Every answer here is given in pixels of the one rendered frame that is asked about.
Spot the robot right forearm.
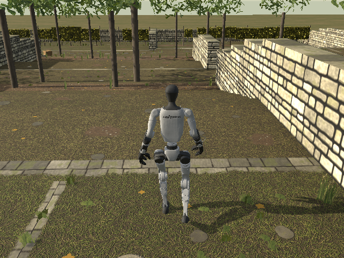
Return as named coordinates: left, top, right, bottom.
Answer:
left=193, top=129, right=203, bottom=147

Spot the right robot hand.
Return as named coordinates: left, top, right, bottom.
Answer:
left=191, top=145, right=203, bottom=155

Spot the left robot hand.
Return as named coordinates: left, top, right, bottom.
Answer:
left=138, top=152, right=151, bottom=165

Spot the right robot shin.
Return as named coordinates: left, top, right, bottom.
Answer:
left=182, top=180, right=190, bottom=216

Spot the robot left forearm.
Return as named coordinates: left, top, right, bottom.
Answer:
left=140, top=130, right=151, bottom=154

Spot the robot torso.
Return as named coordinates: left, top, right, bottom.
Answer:
left=159, top=106, right=184, bottom=161

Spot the robot left upper arm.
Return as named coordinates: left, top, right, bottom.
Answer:
left=146, top=108, right=161, bottom=138

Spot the robot right upper arm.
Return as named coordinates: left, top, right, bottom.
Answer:
left=183, top=108, right=198, bottom=137

